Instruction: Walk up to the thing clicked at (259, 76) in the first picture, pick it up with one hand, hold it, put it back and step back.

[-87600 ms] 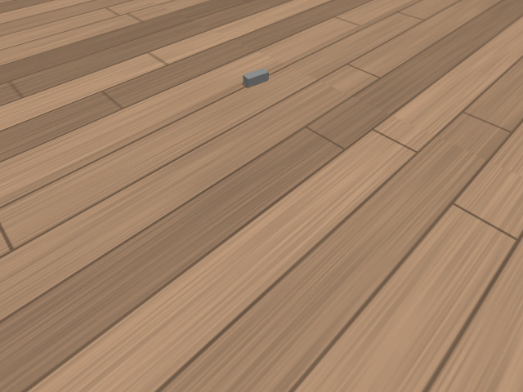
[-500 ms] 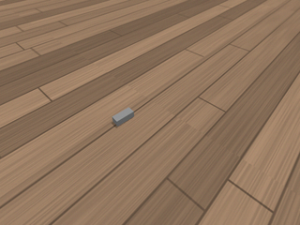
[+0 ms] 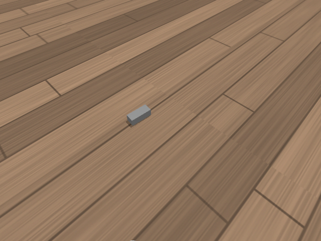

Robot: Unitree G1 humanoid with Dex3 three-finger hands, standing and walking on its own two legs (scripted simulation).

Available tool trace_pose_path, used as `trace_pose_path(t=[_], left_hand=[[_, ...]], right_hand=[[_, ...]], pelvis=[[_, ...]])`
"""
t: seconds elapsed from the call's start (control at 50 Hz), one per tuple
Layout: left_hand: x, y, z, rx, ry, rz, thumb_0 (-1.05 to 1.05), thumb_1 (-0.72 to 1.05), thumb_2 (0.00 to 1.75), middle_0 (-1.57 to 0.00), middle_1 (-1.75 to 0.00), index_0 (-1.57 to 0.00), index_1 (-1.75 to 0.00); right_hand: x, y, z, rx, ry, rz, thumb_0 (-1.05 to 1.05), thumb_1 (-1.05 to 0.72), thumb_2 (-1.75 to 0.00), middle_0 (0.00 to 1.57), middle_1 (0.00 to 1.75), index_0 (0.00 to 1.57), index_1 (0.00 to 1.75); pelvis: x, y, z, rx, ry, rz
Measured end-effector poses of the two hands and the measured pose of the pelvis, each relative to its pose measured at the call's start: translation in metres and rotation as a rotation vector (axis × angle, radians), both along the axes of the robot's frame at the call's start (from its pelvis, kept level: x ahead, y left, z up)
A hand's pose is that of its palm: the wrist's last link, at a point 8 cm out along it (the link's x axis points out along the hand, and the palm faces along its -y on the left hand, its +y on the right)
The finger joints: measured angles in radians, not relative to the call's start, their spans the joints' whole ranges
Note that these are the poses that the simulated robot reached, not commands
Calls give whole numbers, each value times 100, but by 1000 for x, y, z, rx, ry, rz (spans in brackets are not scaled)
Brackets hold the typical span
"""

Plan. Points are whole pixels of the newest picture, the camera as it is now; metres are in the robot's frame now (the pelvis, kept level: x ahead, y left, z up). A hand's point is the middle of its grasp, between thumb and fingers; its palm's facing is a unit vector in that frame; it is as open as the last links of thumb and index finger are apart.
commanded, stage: step back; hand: left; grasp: from above
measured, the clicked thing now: (139, 114) +1.10 +0.23 -0.72
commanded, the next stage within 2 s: stand in 0.14 s
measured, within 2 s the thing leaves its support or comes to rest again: neither
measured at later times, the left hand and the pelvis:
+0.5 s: hand out of the picture +0.09 +0.26 -0.13, palm faces -0.04 -0.94 -0.34, open 7.4 cm; pelvis +0.01 +0.01 +0.02, yaw -1 degrees
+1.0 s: hand out of the picture +0.08 +0.26 -0.13, palm faces -0.05 -0.94 -0.34, open 7.4 cm; pelvis +0.01 +0.01 +0.02, yaw -1 degrees
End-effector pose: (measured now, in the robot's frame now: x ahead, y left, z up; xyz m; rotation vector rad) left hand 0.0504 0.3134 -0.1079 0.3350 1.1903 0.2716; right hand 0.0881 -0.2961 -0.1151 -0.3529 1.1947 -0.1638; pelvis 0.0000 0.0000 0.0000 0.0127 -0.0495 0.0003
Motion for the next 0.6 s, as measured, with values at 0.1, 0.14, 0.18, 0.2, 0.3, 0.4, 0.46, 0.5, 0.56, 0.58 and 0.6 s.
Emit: trace_pose_path(t=[0.1, 0.14, 0.18, 0.2, 0.3, 0.4, 0.46, 0.5, 0.56, 0.58, 0.6], left_hand=[[24, 4, -4, -21, -20, -37, 1, 90, 90, -20, -30, -20, -30], [29, 5, -3, -29, -24, -49, 1, 90, 90, -20, -30, -20, -30], [33, 4, -2, -38, -15, -58, 1, 90, 90, -20, -30, -20, -30], [34, 3, -1, -44, -11, -59, 1, 91, 90, -20, -30, -20, -30], [37, -1, 6, -60, 0, -68, 1, 90, 90, -20, -30, -20, -30], [36, -3, 10, -59, 12, -69, 1, 90, 90, -20, -30, -20, -30], [34, -5, 12, -57, 17, -69, 1, 90, 90, -20, -30, -20, -30], [33, -5, 12, -56, 20, -70, 1, 90, 90, -20, -30, -20, -30], [31, -6, 13, -54, 27, -71, 1, 90, 90, -20, -30, -20, -30], [31, -7, 13, -54, 30, -72, 1, 90, 90, -20, -30, -20, -30], [30, -7, 13, -53, 33, -73, 1, 90, 90, -20, -30, -20, -30]], right_hand=[[11, 14, 8, 6, -31, -15, 1, -91, -90, 20, 30, 21, 30], [16, 17, 11, 8, -49, -22, 1, -91, -90, 20, 30, 21, 30], [19, 19, 14, 14, -66, -23, 1, -91, -90, 20, 30, 21, 30], [20, 20, 16, 17, -70, -21, 1, -91, -90, 20, 30, 21, 30], [22, 20, 21, 23, -76, -27, 1, -91, -90, 20, 30, 21, 30], [16, 16, 22, 25, -62, -39, 1, -91, -90, 20, 30, 21, 30], [9, 13, 22, 25, -47, -50, 1, -91, -90, 20, 30, 21, 30], [4, 11, 22, 24, -39, -58, 1, -91, -90, 20, 30, 21, 30], [-4, 9, 21, 24, -23, -70, 1, -91, -90, 20, 30, 21, 30], [-7, 8, 21, 24, -15, -73, 1, -91, -90, 20, 30, 21, 30], [-10, 7, 20, 25, -8, -77, 1, -91, -90, 20, 30, 21, 30]], pelvis=[[4, 8, 2, -32, 5, -20], [5, 10, 4, -35, 10, -24], [7, 12, 7, -31, 9, -23], [8, 13, 8, -30, 8, -22], [12, 15, 16, -25, 3, -20], [10, 14, 20, -21, -5, -20], [9, 13, 21, -21, -9, -20], [8, 12, 22, -21, -11, -19], [7, 11, 23, -21, -11, -19], [6, 11, 23, -21, -10, -19], [6, 10, 23, -21, -9, -18]])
